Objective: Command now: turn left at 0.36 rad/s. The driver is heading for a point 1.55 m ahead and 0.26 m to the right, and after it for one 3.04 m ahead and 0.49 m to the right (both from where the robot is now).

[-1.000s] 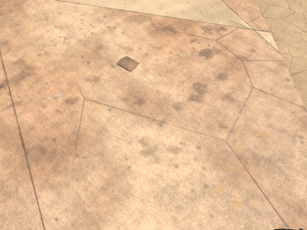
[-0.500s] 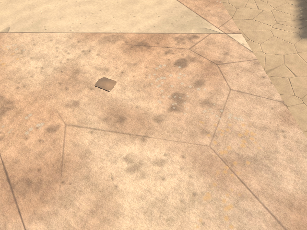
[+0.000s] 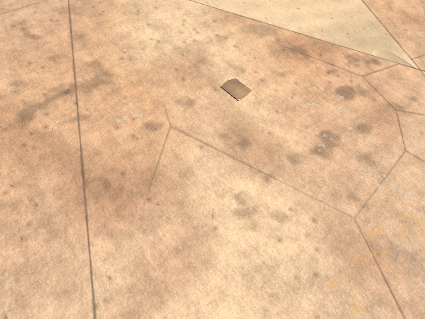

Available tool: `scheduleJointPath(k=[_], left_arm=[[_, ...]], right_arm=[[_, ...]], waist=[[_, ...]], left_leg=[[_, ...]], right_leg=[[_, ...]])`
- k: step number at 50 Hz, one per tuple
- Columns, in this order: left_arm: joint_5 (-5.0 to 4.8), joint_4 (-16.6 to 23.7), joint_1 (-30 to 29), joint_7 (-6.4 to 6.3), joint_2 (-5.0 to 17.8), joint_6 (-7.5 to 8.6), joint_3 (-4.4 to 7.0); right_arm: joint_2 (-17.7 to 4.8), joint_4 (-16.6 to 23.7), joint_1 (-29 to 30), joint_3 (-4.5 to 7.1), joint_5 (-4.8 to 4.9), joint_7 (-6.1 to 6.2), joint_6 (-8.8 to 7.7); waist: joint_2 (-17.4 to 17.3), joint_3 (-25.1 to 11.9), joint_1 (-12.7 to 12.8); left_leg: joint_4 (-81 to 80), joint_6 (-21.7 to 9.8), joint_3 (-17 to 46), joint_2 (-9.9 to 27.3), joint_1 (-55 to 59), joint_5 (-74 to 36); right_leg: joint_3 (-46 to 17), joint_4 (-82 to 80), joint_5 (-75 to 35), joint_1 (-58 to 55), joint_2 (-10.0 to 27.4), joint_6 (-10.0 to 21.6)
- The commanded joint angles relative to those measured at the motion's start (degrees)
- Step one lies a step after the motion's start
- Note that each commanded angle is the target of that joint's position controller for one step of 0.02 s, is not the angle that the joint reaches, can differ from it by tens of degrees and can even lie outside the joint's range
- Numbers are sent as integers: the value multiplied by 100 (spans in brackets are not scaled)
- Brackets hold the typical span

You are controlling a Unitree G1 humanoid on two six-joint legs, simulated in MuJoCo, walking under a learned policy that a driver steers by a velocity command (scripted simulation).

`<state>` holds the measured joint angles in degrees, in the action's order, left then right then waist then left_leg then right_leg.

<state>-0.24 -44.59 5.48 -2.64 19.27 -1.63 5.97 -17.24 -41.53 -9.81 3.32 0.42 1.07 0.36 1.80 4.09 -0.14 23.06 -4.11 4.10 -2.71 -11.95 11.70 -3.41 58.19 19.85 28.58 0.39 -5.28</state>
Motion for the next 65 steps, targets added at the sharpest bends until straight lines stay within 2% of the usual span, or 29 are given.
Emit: scheduleJointPath(k=[1,6,10,11,13,14,18,23,25,26,27,29,32,37,38,39,40,41,42,45,49,51,53,55,59,61,63,64,65], left_arm=[[-9,328,-131,-2,347,86,49],[-30,304,-97,56,362,160,9],[-10,89,297,167,145,250,-100],[37,82,307,188,199,273,-117],[33,213,141,149,1002,266,14],[-45,206,47,183,965,243,29],[-71,239,69,205,764,278,-6],[-119,469,-41,94,654,170,-13],[-101,556,51,105,466,111,-60],[-66,590,104,132,491,87,-36],[-82,601,97,162,685,66,52],[-137,565,185,204,509,-26,33],[-119,719,-88,308,249,-43,-101],[-148,844,186,474,411,-111,-31],[-120,774,448,436,506,-138,36],[-106,759,729,342,847,-147,162],[-13,938,845,212,1551,-127,266],[180,981,997,305,1269,32,142],[169,956,745,344,1093,159,83],[18,886,97,250,675,239,-62],[124,736,-80,168,116,291,-278],[168,559,-12,154,143,291,-287],[190,430,65,153,425,257,-213],[129,384,40,135,640,204,-141],[11,349,-48,43,684,103,-82],[-37,288,102,6,621,67,-52],[152,582,-214,-20,313,114,-85],[142,701,-687,-31,234,114,-101],[69,720,-656,6,278,106,-60]], right_arm=[[-910,311,51,205,-37,58,-35],[-919,231,235,154,-100,-3,1],[-467,18,474,-65,-121,-50,-26],[-444,-99,307,-83,-114,-60,-57],[-659,-179,-191,-7,-264,-64,-160],[-662,-185,-49,3,-246,-24,-157],[-643,-115,251,101,-112,138,18],[-642,-127,-39,234,-91,104,23],[-927,-139,-177,321,-133,100,20],[-870,-43,-29,290,-175,122,-17],[-775,52,28,235,-202,141,-60],[-820,125,425,247,-91,155,-109],[-1004,36,283,313,-67,174,-39],[-1174,-19,213,377,106,103,40],[-1066,-71,124,353,146,72,5],[-854,-189,-250,295,45,16,-50],[-367,82,-150,109,-314,-29,-77],[-658,186,290,185,-151,9,-75],[-826,187,420,246,37,44,-22],[-850,-18,224,294,-58,172,76],[-456,-254,-149,168,-6,123,102],[-310,-239,58,72,-23,78,96],[-524,-157,203,99,16,52,93],[-710,-93,221,145,61,47,86],[-586,-102,-45,133,44,-3,56],[-696,-75,-161,157,-2,-47,40],[-1364,-56,-303,352,29,-4,23],[-1218,-32,-498,316,-61,-10,-29],[-1157,-36,-532,296,-132,-1,-119]], waist=[[-925,-728,-110],[-1016,-521,-210],[-846,-628,42],[-668,-578,90],[298,-706,-410],[599,-728,-327],[805,-595,-143],[84,-674,-147],[-988,-566,-119],[-1391,-619,-110],[-997,-562,-113],[-565,-343,95],[-821,-455,-129],[-1028,-783,-8],[-890,-841,107],[-138,-1005,149],[1644,-1112,15],[908,-1686,470],[519,-1257,353],[331,-761,0],[444,-950,-143],[526,-809,19],[585,-602,139],[539,-417,162],[409,-459,-11],[157,-532,-99],[-1510,-638,9],[-1719,-565,-358],[-1382,-655,-348]], left_leg=[[-463,-871,1225,1361,953,-1858],[-445,-932,1381,1325,381,-1219],[-196,-701,1121,1211,95,-1353],[-161,-474,1025,1074,7,-1169],[264,30,455,353,-139,-135],[341,229,115,119,40,112],[817,299,-163,68,105,117],[350,18,85,471,418,-81],[-316,-677,1173,1649,790,-1091],[-474,-1201,1712,2425,808,-1922],[-502,-1492,1808,2723,732,-2554],[-443,-1131,945,2315,696,-2432],[-337,-889,46,1863,848,-2690],[324,-523,-522,1892,757,-2499],[788,-261,-745,1756,452,-2098],[1769,191,-1118,1417,-372,-1138],[3622,788,-1310,626,-2177,2703],[4543,845,-250,379,-2269,3132],[4805,808,-120,531,-2365,2718],[4320,796,-77,684,-2024,1509],[3103,908,-115,719,-1154,824],[2215,914,-174,758,-696,788],[1861,882,-295,685,-585,962],[1732,814,-361,623,-729,1121],[1192,596,-564,517,-635,848],[364,316,-357,574,-230,-520],[-53,-776,1613,1764,342,-2457],[-479,-1370,2375,2240,679,-2673],[-528,-1496,2336,2285,821,-2651]], right_leg=[[-53,-609,-190,260,112,-94],[27,-1507,-7,-494,160,-31],[214,-3088,-838,-1713,178,145],[141,-3747,-1659,-2066,186,243],[-626,-3252,-3615,-2334,791,715],[-800,-3332,-2987,-1939,843,1052],[-1381,-3517,-2375,-1472,862,1204],[-1182,-2826,-1800,-837,400,979],[-294,-1656,-631,-32,-221,533],[-60,-527,1244,289,-154,409],[-194,512,1684,517,6,331],[-206,430,1144,648,290,250],[280,-488,511,197,304,111],[900,-2491,-443,-1124,-36,397],[907,-3065,-948,-1710,-186,575],[203,-3476,-2310,-2742,111,865],[-2177,-3407,-5108,-3665,1897,1785],[-2729,-3647,-4814,-3092,2467,2755],[-2158,-3766,-4186,-2798,2154,2619],[-1232,-3880,-3118,-2090,1376,1903],[-509,-4027,-2761,-1969,1049,1783],[-400,-4138,-2085,-1840,1017,1747],[-558,-4200,-1525,-1764,1154,1836],[-763,-4167,-1284,-1802,1334,1905],[-707,-3758,-2203,-2084,1501,1840],[-319,-3292,-2135,-2019,1242,1426],[874,-1719,-638,-850,-161,545],[544,-732,1296,-26,-494,407],[103,260,1811,312,-385,395]])
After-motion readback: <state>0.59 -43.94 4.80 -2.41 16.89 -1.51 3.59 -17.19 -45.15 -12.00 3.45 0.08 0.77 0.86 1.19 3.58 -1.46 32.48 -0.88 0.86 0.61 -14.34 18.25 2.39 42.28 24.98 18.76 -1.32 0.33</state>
